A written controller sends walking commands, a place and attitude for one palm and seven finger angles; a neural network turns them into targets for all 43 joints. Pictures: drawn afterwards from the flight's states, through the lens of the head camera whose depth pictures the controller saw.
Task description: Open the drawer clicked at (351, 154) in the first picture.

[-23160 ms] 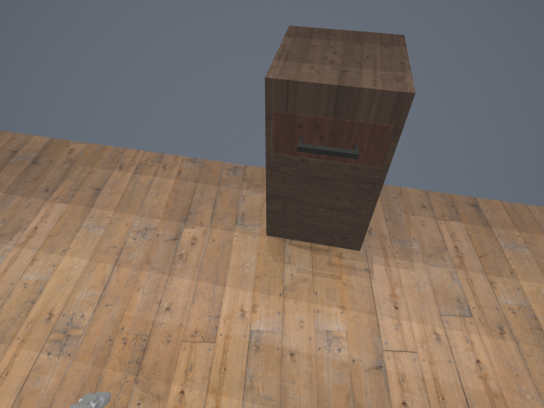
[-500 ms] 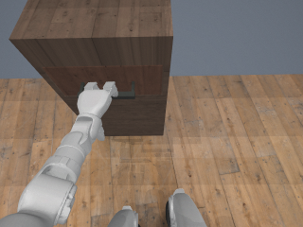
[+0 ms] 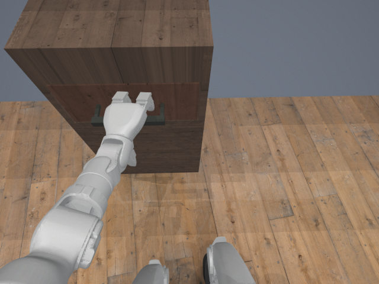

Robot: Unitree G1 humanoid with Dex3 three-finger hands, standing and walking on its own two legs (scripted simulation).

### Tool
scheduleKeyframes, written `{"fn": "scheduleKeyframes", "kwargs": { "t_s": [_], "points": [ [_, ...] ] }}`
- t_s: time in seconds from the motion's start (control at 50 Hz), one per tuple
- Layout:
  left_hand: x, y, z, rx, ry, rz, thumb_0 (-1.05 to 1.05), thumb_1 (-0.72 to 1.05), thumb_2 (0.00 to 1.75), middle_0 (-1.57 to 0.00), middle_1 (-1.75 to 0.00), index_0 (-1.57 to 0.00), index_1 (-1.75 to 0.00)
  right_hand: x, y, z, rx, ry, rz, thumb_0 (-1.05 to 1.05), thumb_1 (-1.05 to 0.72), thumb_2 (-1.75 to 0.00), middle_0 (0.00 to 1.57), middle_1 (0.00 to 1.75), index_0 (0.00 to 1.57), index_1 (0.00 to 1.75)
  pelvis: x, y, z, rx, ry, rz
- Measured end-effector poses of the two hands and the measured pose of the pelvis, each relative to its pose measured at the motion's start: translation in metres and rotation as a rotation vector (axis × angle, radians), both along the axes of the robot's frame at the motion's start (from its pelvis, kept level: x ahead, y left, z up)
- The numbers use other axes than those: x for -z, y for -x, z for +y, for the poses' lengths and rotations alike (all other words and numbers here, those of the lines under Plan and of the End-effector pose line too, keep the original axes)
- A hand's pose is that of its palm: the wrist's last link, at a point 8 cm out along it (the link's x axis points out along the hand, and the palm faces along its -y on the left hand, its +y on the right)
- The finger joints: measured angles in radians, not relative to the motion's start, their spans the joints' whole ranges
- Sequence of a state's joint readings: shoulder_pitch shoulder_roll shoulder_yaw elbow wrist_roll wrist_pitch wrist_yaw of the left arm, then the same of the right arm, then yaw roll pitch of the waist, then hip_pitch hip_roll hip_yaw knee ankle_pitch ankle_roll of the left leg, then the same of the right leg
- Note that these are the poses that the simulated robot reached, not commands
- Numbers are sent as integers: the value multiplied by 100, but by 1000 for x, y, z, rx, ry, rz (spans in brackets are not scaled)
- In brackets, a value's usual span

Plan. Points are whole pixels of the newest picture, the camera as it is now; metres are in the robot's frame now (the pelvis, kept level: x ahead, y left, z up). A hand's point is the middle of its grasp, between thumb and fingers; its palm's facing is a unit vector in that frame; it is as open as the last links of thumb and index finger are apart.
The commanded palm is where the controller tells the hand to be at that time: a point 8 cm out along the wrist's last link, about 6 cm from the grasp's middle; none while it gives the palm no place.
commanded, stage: lower the fingers behind the handle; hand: left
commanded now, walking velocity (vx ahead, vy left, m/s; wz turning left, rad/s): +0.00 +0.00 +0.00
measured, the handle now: (129, 114) +0.56 +0.13 -0.09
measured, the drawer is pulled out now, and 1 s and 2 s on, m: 0.00 0.00 0.00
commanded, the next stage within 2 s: lift the fingers back up to retry in 1.50 s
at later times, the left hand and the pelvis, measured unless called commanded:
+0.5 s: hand (127, 138) +0.47 +0.13 -0.07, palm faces -0.06 -0.03 -1.00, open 13.9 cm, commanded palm +0.44 +0.14 -0.03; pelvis -0.01 -0.01 -0.03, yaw +0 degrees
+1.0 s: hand (129, 137) +0.48 +0.12 -0.08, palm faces -0.01 +0.01 -1.00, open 13.7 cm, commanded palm +0.44 +0.15 -0.06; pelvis -0.04 -0.01 -0.06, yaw +1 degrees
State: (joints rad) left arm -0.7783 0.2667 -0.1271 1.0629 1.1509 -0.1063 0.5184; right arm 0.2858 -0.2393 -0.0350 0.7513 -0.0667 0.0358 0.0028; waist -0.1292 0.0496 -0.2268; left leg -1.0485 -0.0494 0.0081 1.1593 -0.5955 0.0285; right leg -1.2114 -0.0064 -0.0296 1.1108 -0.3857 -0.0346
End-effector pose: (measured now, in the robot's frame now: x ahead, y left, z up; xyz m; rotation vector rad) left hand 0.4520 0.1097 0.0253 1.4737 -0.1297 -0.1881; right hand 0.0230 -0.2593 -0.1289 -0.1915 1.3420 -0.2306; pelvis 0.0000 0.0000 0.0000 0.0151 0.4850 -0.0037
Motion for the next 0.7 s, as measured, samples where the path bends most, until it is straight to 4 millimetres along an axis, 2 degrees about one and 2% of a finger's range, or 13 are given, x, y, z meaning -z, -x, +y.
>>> {"fn": "scheduleKeyframes", "kwargs": {
  "t_s": [0.1, 0.2, 0.3, 0.38, 0.54, 0.7],
  "points": [
    [14, -12, 13, -116, -60, -102, 0, -49, 30, -32, -120, -32, -120, 14, 1, -7, 3, -2, 9, 0, -91, -90, 20, 30, 20, 30, 14, 5, 0, 16, -4, 34],
    [43, -1, 30, -227, -145, 22, 0, -49, 30, -32, -119, -31, -120, 24, -1, -5, 26, -35, 23, 0, -91, -90, 20, 30, 20, 30, 14, 8, 0, 24, -11, 40],
    [32, 0, 29, -198, -78, 80, 0, -49, 30, -30, -119, -28, -118, 20, -6, -1, 17, -37, 16, 0, -91, -90, 20, 30, 20, 30, 8, 5, -3, 10, -13, 31],
    [27, -3, 23, -131, -73, 74, 0, -49, 30, -31, -119, -29, -119, 17, -10, -4, -6, -21, -5, 0, -91, -90, 20, 30, 20, 30, 11, 4, -6, 2, -9, 31],
    [46, -1, 20, -101, -59, -21, 0, -49, 30, -31, -121, -31, -120, 32, -8, -16, -24, 2, -8, 0, -91, -90, 20, 30, 20, 30, 30, 9, -6, 5, -6, 65],
    [51, 1, 14, -149, -86, -64, 0, -49, 30, -30, -122, -31, -123, 49, -2, -11, -22, -32, 12, 0, -91, -90, 20, 30, 20, 30, 38, 20, -6, 4, -13, 68]
  ]
}}
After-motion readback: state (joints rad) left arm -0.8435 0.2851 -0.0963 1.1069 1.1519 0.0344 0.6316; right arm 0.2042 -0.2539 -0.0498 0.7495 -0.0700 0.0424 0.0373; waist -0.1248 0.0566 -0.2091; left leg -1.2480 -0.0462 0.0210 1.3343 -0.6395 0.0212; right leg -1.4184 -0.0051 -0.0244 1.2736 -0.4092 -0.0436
